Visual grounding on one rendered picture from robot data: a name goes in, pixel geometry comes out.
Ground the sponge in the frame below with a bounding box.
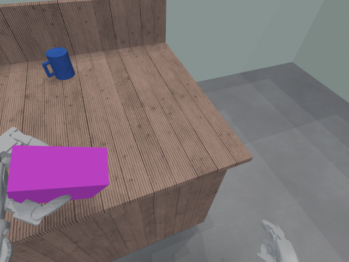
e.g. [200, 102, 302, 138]
[7, 145, 109, 203]

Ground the table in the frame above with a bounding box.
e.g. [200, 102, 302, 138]
[0, 0, 253, 262]

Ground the right robot hand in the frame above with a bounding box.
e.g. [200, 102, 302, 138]
[257, 219, 299, 262]

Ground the left robot hand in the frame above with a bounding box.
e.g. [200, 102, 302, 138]
[0, 127, 72, 226]

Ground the left robot forearm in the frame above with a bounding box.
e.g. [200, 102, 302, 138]
[0, 219, 13, 262]

